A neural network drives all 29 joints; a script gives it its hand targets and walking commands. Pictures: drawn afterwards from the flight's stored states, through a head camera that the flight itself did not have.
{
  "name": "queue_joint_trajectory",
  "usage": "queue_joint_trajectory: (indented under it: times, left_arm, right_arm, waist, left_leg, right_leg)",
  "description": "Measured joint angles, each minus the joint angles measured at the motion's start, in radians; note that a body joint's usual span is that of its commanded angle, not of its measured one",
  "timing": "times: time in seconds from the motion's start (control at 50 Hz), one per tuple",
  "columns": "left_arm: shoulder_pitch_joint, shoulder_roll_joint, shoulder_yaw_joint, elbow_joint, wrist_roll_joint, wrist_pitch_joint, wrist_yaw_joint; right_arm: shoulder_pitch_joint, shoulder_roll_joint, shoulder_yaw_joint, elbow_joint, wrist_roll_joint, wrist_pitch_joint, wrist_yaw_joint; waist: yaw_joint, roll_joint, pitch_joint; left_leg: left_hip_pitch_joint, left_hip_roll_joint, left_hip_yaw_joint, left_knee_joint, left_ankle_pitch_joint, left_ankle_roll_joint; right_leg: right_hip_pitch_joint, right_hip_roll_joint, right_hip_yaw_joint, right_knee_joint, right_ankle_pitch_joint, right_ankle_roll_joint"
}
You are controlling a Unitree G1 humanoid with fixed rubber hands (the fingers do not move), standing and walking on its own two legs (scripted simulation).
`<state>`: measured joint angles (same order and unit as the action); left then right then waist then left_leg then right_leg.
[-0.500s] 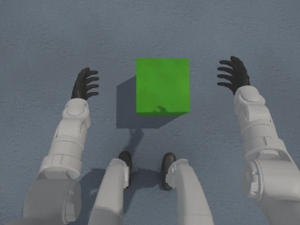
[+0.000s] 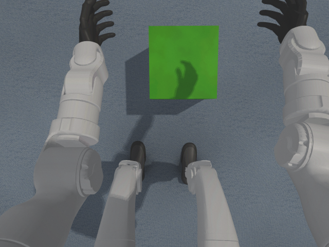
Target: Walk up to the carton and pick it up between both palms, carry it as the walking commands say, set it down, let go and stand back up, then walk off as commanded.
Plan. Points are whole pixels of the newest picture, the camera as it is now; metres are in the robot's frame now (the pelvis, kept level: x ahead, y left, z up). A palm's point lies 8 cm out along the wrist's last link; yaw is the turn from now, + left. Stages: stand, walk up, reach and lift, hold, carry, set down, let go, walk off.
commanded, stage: reach and lift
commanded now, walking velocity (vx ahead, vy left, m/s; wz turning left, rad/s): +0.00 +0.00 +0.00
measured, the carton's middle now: (180, 68) +0.52 -0.06 -0.56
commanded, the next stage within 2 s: none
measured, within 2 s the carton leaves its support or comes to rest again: neither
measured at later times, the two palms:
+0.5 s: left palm (109, 62) +0.49 +0.15 -0.28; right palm (259, 53) +0.51 -0.25 -0.27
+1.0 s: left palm (118, 74) +0.48 +0.16 -0.42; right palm (234, 66) +0.50 -0.23 -0.41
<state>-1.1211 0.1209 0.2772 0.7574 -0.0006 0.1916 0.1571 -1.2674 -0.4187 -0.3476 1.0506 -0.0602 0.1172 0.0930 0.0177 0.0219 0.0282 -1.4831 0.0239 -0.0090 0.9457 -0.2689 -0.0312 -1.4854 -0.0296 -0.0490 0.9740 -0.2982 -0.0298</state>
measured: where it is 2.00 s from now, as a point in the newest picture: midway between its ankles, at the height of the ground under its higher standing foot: (163, 169)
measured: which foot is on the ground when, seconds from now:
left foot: down 0.00-1.00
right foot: down 0.00-1.00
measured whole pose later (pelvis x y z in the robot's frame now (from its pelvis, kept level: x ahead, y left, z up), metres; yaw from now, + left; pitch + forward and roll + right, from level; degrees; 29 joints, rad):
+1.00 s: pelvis -0.08 +0.00 -0.24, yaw +1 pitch +34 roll +1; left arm -1.51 0.28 0.21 0.91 -0.15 0.22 0.18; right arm -1.65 -0.54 -0.25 1.13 0.09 0.18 -0.01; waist 0.01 0.05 0.52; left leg -2.04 -0.02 -0.04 1.95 -0.51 -0.06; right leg -2.04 -0.03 0.00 1.99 -0.55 -0.03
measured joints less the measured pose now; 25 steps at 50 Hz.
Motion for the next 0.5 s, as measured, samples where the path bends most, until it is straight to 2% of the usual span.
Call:
queue_joint_trajectory:
  times: [0.2, 0.34, 0.5]
  left_arm:
    - [0.0, -0.007, 0.024, 0.0, 0.001, -0.044, -0.006]
    - [-0.048, -0.003, 0.024, 0.0, 0.001, -0.019, 0.002]
    - [-0.195, 0.022, 0.024, 0.008, 0.001, 0.038, 0.02]
  right_arm:
    - [0.016, 0.042, -0.061, -0.001, -0.049, -0.03, 0.0]
    - [-0.044, 0.006, -0.078, 0.016, -0.041, -0.032, 0.0]
    - [-0.188, -0.083, -0.078, 0.044, 0.03, 0.023, 0.001]
  waist:
    - [0.0, -0.003, -0.04]
    - [0.0, -0.002, -0.032]
    - [0.0, 0.019, 0.094]
  left_leg:
    - [-0.153, -0.022, -0.013, 0.058, 0.001, 0.0]
    - [-0.336, -0.029, -0.024, 0.287, -0.064, 0.0]
    - [-0.457, -0.03, -0.024, 0.522, -0.124, -0.001]
  right_leg:
    - [-0.169, -0.006, 0.021, 0.094, 0.024, 0.006]
    - [-0.32, -0.006, 0.026, 0.281, -0.071, 0.024]
    - [-0.443, -0.004, 0.034, 0.519, -0.13, 0.024]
